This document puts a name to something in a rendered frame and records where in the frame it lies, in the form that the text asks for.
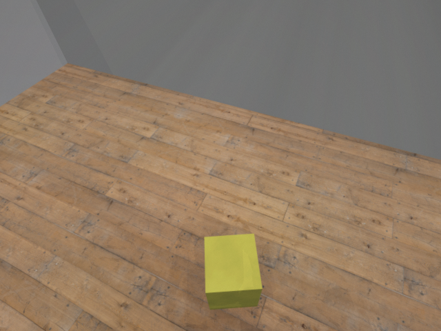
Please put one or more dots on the carton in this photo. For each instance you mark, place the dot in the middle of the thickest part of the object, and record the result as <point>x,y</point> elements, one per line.
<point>232,275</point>

